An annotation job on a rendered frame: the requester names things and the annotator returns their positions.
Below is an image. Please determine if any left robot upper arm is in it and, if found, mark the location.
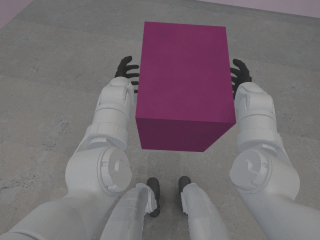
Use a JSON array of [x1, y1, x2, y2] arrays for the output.
[[0, 146, 132, 240]]

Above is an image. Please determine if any carton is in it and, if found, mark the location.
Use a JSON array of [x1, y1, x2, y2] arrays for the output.
[[135, 21, 236, 152]]

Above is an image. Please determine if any right robot upper arm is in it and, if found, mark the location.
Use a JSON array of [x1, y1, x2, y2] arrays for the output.
[[229, 148, 320, 240]]

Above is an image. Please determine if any robot left forearm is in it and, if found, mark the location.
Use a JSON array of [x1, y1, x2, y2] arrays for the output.
[[65, 76, 135, 178]]

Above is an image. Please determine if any left robot foot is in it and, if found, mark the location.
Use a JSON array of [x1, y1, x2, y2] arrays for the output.
[[146, 177, 161, 218]]

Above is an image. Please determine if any right robot hand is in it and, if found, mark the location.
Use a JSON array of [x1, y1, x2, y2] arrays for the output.
[[230, 58, 252, 100]]

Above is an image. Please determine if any left robot hand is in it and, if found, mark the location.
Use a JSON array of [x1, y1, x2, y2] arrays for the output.
[[114, 56, 140, 94]]

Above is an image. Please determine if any right robot shin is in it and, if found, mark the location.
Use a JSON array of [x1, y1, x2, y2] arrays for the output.
[[183, 183, 198, 190]]

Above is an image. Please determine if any robot right forearm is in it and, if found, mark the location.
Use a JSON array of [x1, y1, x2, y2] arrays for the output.
[[234, 82, 293, 167]]

